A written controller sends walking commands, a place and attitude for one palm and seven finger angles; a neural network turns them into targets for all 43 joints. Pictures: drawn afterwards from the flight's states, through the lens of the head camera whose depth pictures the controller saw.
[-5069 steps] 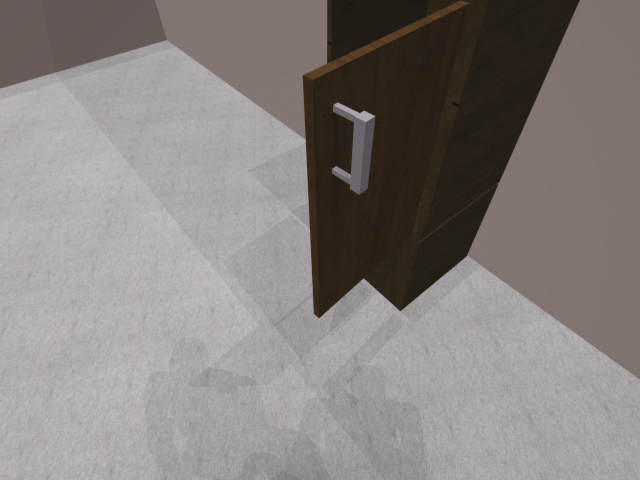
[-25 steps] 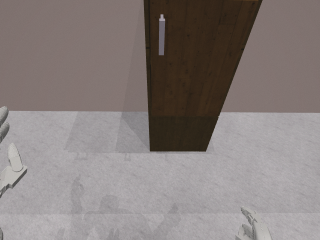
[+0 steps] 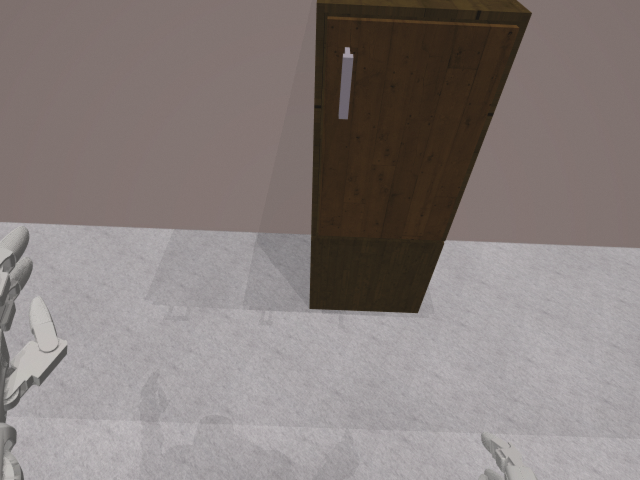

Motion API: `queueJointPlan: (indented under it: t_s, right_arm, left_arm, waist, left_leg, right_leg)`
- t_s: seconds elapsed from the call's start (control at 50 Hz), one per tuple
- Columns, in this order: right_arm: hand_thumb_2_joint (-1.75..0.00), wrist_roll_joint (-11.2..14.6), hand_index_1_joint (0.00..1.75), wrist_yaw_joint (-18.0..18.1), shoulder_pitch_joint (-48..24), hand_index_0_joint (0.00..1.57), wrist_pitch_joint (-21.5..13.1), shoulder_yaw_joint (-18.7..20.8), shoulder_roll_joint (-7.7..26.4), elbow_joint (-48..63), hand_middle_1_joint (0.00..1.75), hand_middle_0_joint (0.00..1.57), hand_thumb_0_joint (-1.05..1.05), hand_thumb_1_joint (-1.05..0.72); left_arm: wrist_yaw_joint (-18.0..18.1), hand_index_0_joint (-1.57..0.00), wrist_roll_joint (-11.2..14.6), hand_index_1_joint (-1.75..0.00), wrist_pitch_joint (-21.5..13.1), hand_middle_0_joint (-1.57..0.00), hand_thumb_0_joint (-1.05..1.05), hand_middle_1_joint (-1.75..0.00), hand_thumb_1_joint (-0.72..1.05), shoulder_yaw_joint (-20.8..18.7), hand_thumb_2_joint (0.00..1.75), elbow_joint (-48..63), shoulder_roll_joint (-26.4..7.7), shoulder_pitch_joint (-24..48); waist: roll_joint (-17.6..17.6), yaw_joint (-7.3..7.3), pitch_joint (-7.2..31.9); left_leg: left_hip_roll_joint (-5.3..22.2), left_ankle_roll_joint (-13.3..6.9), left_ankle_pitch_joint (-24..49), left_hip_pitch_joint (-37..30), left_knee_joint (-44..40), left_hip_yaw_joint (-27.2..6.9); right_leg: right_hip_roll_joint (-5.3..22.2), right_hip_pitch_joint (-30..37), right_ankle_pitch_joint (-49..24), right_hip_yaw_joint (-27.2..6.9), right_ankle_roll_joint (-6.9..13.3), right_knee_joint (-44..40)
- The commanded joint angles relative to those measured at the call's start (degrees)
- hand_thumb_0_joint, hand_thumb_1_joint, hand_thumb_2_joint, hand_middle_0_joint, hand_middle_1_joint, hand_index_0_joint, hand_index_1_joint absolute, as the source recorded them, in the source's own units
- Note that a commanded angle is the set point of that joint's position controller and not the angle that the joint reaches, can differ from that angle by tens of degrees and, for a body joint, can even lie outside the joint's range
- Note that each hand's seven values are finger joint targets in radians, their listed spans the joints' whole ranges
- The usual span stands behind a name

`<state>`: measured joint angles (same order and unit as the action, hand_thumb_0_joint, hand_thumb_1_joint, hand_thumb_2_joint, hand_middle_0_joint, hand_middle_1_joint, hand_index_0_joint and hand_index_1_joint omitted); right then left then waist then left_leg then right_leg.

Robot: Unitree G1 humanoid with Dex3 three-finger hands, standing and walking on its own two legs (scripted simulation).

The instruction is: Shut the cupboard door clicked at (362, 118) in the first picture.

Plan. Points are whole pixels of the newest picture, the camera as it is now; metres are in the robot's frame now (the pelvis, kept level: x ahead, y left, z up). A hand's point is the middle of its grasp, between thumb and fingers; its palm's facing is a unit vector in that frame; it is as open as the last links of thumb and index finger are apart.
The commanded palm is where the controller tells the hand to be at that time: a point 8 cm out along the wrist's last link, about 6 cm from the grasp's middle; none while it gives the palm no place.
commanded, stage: stop stepping back and stand still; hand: left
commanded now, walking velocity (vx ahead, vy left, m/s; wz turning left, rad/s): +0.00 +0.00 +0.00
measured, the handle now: (345, 83) +0.83 +0.02 +0.13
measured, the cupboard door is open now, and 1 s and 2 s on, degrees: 0 0 0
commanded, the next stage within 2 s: let the arm hang, fingers relaxed in 0.28 s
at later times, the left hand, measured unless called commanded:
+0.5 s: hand (116, 410) +0.19 +0.27 -0.01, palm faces +0.18 -0.87 -0.46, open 7.4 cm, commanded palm none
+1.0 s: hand out of the picture -0.03 +0.21 -0.17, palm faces +0.04 -0.96 -0.26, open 7.3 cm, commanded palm none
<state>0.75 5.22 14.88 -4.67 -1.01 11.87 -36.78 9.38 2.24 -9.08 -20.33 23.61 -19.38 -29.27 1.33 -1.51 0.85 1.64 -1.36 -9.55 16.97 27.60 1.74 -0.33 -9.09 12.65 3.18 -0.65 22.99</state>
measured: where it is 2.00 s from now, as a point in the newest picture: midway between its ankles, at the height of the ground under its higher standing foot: outside the picture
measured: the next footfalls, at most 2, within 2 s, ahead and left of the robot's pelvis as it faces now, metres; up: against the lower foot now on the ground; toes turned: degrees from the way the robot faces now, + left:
none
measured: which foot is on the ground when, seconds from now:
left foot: down 0.00-1.00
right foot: down 0.00-1.00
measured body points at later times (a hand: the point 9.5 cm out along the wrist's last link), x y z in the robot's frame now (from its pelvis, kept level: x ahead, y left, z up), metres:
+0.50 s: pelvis -0.01 +0.01 -0.01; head +0.00 -0.02 +0.44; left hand +0.18 +0.31 +0.02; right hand +0.16 -0.25 -0.12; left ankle +0.06 +0.10 -0.74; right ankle +0.00 -0.13 -0.74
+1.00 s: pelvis +0.01 +0.00 +0.00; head +0.02 -0.01 +0.45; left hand -0.03 +0.26 -0.15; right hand +0.04 -0.25 -0.16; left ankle +0.06 +0.10 -0.74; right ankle +0.00 -0.13 -0.74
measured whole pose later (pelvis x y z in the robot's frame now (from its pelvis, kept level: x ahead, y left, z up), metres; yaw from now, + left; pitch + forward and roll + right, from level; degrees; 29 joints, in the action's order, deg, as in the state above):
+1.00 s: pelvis +0.01 +0.00 +0.00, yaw +1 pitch -2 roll -1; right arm -0.4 1.2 14.5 1.0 -0.1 12.8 -61.7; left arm 0.5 -0.7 1.3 -0.5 -64.8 -13.2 -18.8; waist 1.7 -0.5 -2.7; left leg -0.6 -1.7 -8.8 14.7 25.1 1.1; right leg 1.3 -8.2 14.4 3.0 -0.6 24.3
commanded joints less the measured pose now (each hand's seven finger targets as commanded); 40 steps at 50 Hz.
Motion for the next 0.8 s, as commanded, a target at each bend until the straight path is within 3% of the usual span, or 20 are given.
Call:
queueJointPlan:
  t_s: [0.0, 0.02, 0.1, 0.2, 0.28, 0.3, 0.34, 0.36, 0.38, 0.4, 0.42, 0.44, 0.5, 0.54, 0.58, 0.62, 0.64, 0.68, 0.74, 0.78]
  right_arm:
    - [-0.9, -0.43, 0.3, 0.36, -7.56, 0.2, -3.98, 2.94, 6.94, 9.79, 0.3, 0.2, 0.0, -0.9]
    - [-0.9, -0.4, 0.3, 0.32, -7.54, 0.2, -3.98, 2.61, 6.29, 9.84, 0.3, 0.2, 0.0, -0.9]
    - [-0.9, -0.22, 0.3, -0.19, -7.29, 0.2, -4.27, 2.89, 6.41, 9.7, 0.3, 0.2, 0.0, -0.9]
    - [-0.9, -0.19, 0.3, -0.45, -7.16, 0.2, -4.25, 3.02, 6.64, 9.19, 0.3, 0.2, 0.0, -0.9]
    - [-0.9, -0.19, 0.3, -0.19, -7.26, 0.2, -4.58, 2.8, 6.63, 8.9, 0.3, 0.2, 0.0, -0.9]
    - [-0.9, -0.2, 0.3, -0.06, -7.49, 0.2, -4.78, 2.95, 6.99, 8.8, 0.3, 0.2, 0.0, -0.9]
    - [-0.9, -0.22, 0.3, 0.11, -7.43, 0.2, -5.02, 2.64, 6.65, 8.89, 0.3, 0.2, 0.0, -0.9]
    - [-0.9, -0.83, 0.3, -5.46, -10.14, 0.2, -7.12, 5.2, 18.2, -4.9, 0.3, 0.2, 0.0, -0.9]
    - [-0.9, -0.43, 0.3, -5.69, -5.75, 0.2, -2.4, 5.02, 15.48, -5.12, 0.3, 0.2, 0.0, -0.9]
    - [-0.9, -0.55, 0.3, -5.41, -4.63, 0.2, -1.48, 5.12, 15.12, -4.27, 0.3, 0.2, 0.0, -0.9]
    - [-0.9, -0.95, 0.3, -5.29, -5.18, 0.2, -1.0, 4.77, 15.22, -4.53, 0.3, 0.2, 0.0, -0.9]
    - [-0.9, -1.13, 0.3, -5.27, -6.07, 0.2, -0.35, 4.32, 15.37, -4.42, 0.3, 0.2, 0.0, -0.9]
    - [-0.9, -1.55, 0.3, -5.4, -6.59, 0.2, 1.04, 3.77, 15.3, -5.64, 0.3, 0.2, 0.0, -0.9]
    - [-0.9, -1.66, 0.3, -5.5, -5.66, 0.2, 2.35, 3.24, 12.96, -7.42, 0.3, 0.2, 0.0, -0.9]
    - [-0.9, -1.99, 0.3, -5.45, -4.82, 0.2, 3.58, 2.66, 11.04, -9.23, 0.3, 0.2, 0.0, -0.9]
    - [-0.9, -2.03, 0.3, -5.37, -5.0, 0.2, 4.07, 2.17, 10.41, -10.74, 0.3, 0.2, 0.0, -0.9]
    - [-0.9, -2.1, 0.3, -5.21, -5.36, 0.2, 4.19, 2.03, 10.21, -11.75, 0.3, 0.2, 0.0, -0.9]
    - [-0.9, -1.98, 0.3, -4.81, -5.79, 0.2, 4.44, 1.97, 10.1, -13.59, 0.3, 0.2, 0.0, -0.9]
    - [-0.9, -1.84, 0.3, -4.27, -4.18, 0.2, 4.53, 2.22, 9.59, -16.02, 0.3, 0.2, 0.0, -0.9]
    - [-0.9, -1.69, 0.3, -4.01, -3.13, 0.2, 4.58, 2.39, 9.56, -17.47, 0.3, 0.2, 0.0, -0.9]
  left_arm:
    - [1.26, -0.2, -0.65, -0.3, -5.22, -0.2, 0.0, -0.3, 0.9, -8.96, 0.9, 13.58, -14.57, 6.22]
    - [1.1, -0.2, -0.51, -0.3, -5.29, -0.2, 0.0, -0.3, 0.9, -8.24, 0.9, 12.96, -13.05, 4.77]
    - [0.83, -0.2, -0.13, -0.3, -5.31, -0.2, 0.0, -0.3, 0.9, -9.85, 0.9, 10.67, -13.38, -0.28]
    - [0.48, -0.2, 0.26, -0.3, -5.15, -0.2, 0.0, -0.3, 0.9, -8.99, 0.9, 9.92, -12.74, -0.77]
    - [0.54, -0.2, -0.06, -0.3, -5.33, -0.2, 0.0, -0.3, 0.9, -7.91, 0.9, 12.03, -12.45, 2.6]
    - [0.7, -0.2, -0.23, -0.3, -5.5, -0.2, 0.0, -0.3, 0.9, -8.48, 0.9, 13.76, -13.63, 4.48]
    - [0.8, -0.2, -0.46, -0.3, -5.73, -0.2, 0.0, -0.3, 0.9, -7.77, 0.9, 14.25, -12.85, 5.16]
    - [-7.64, -0.2, -3.97, -0.3, 3.04, -0.2, 0.0, -0.3, 0.9, 14.5, 0.9, -32.58, -2.75, 3.89]
    - [-8.72, -0.2, -3.54, -0.3, 7.72, -0.2, 0.0, -0.3, 0.9, 12.73, 0.9, -34.3, -3.22, 4.39]
    - [-8.94, -0.2, -3.62, -0.3, 8.94, -0.2, 0.0, -0.3, 0.9, 13.32, 0.9, -33.48, -2.71, 4.83]
    - [-9.11, -0.2, -3.56, -0.3, 8.87, -0.2, 0.0, -0.3, 0.9, 13.67, 0.9, -35.17, -2.71, 5.56]
    - [-9.27, -0.2, -3.84, -0.3, 8.68, -0.2, 0.0, -0.3, 0.9, 13.9, 0.9, -37.81, -3.61, 6.8]
    - [-9.39, -0.2, -4.09, -0.3, 8.12, -0.2, 0.0, -0.3, 0.9, 14.82, 0.9, -47.57, -6.4, 10.63]
    - [-9.2, -0.2, -3.85, -0.3, 8.44, -0.2, 0.0, -0.3, 0.9, 15.96, 0.9, -53.94, -5.91, 13.94]
    - [-8.83, -0.2, -3.54, -0.3, 9.07, -0.2, 0.0, -0.3, 0.9, 17.41, 0.9, -59.43, -4.48, 16.1]
    - [-8.64, -0.2, -3.28, -0.3, 9.31, -0.2, 0.0, -0.3, 0.9, 18.22, 0.9, -64.31, -3.61, 15.54]
    - [-8.55, -0.2, -3.17, -0.3, 9.36, -0.2, 0.0, -0.3, 0.9, 18.33, 0.9, -66.92, -2.98, 14.57]
    - [-8.52, -0.2, -3.0, -0.3, 9.38, -0.2, 0.0, -0.3, 0.9, 18.39, 0.9, -71.72, -2.4, 12.7]
    - [-8.58, -0.2, -2.94, -0.3, 9.14, -0.2, 0.0, -0.3, 0.9, 17.96, 0.9, -77.11, -1.88, 10.89]
    - [-8.7, -0.2, -2.84, -0.3, 8.92, -0.2, 0.0, -0.3, 0.9, 18.17, 0.9, -79.7, -1.62, 10.61]
  waist:
    - [6.03, 1.3, -0.36]
    - [5.84, 1.26, -0.22]
    - [5.36, 1.02, 1.0]
    - [0.62, 1.33, 0.44]
    - [1.91, 1.42, 0.87]
    - [3.92, 1.43, 1.24]
    - [5.06, 1.26, 1.23]
    - [5.49, 3.51, -2.84]
    - [6.13, 2.92, 0.99]
    - [6.37, 2.92, 0.93]
    - [4.07, 2.12, 3.35]
    - [0.67, 1.7, 3.0]
    - [-12.85, 1.57, 4.45]
    - [-14.52, 2.68, 4.43]
    - [-9.9, 3.29, 3.43]
    - [-0.89, 2.96, 2.25]
    - [3.61, 2.28, 1.52]
    - [8.08, 1.4, -0.27]
    - [10.91, 1.08, 0.05]
    - [9.77, 1.2, -0.16]
  left_leg:
    - [3.1, 0.41, -20.76, 2.09, -12.62, -6.15]
    - [3.35, 0.26, -21.14, 3.01, -13.29, -6.45]
    - [3.09, 0.45, -20.17, 4.17, -13.34, -6.32]
    - [2.18, 0.85, -15.28, 2.03, -9.37, -4.9]
    - [2.49, 0.49, -13.76, -0.41, -9.38, -5.14]
    - [2.53, 0.56, -13.94, -0.53, -9.84, -5.39]
    - [3.0, 0.27, -14.66, 0.04, -11.27, -6.18]
    - [4.95, -0.52, 3.5, 5.19, -1.55, -9.16]
    - [5.39, -0.03, 8.06, 0.97, -1.79, -6.25]
    - [5.9, -0.23, 10.1, 0.23, -1.34, -6.2]
    - [6.88, -1.61, 7.66, 2.5, -1.85, -8.32]
    - [6.63, -2.2, 6.14, 3.71, -2.54, -9.22]
    - [3.92, -1.64, 7.46, 1.34, 0.89, -8.58]
    - [1.03, -0.44, 6.25, -2.64, 4.22, -5.98]
    - [0.62, 0.12, 5.2, -5.01, 3.79, -5.14]
    - [2.13, -0.09, 5.13, -4.49, -0.26, -6.89]
    - [2.81, -0.45, 3.55, -2.89, -2.83, -8.12]
    - [3.12, -0.64, -2.25, -0.12, -6.15, -9.02]
    - [3.16, -0.6, -5.19, -0.23, -7.85, -9.29]
    - [3.19, -0.48, -6.41, -1.02, -8.38, -9.18]
  right_leg:
    - [0.72, -2.45, 11.47, -3.67, 0.57, -5.58]
    - [0.49, -1.2, 10.32, -3.17, 0.54, -4.66]
    - [0.21, 1.1, 7.97, -2.96, 0.54, -4.38]
    - [1.82, -2.51, 9.86, -4.83, 0.96, -7.38]
    - [1.4, -3.68, 8.48, -4.88, 0.76, -6.64]
    - [1.33, -3.12, 7.99, -4.57, 0.74, -6.12]
    - [0.76, -1.8, 6.15, -3.91, 0.46, -4.59]
    - [4.56, -7.68, -2.11, -1.03, 2.23, 5.16]
    - [4.51, -7.61, 0.13, -3.73, 2.24, 4.02]
    - [3.57, -8.14, 2.62, -2.86, 2.0, 5.34]
    - [3.23, -6.5, 4.75, -2.75, 2.12, 7.11]
    - [2.97, -5.3, 4.37, -3.01, 2.34, 7.41]
    - [6.1, -4.51, -0.97, -6.87, 4.03, 3.44]
    - [9.54, -8.06, -2.11, -8.8, 5.79, 1.25]
    - [9.67, -9.96, 0.1, -8.54, 5.71, 0.64]
    - [7.67, -8.8, 3.82, -7.31, 4.09, 0.95]
    - [6.44, -6.84, 4.62, -6.79, 3.2, 1.22]
    - [5.52, -4.02, 5.68, -6.62, 2.87, 0.2]
    - [5.5, -1.24, 4.3, -6.19, 3.28, -1.36]
    - [5.48, -0.98, 4.01, -6.28, 3.45, -2.47]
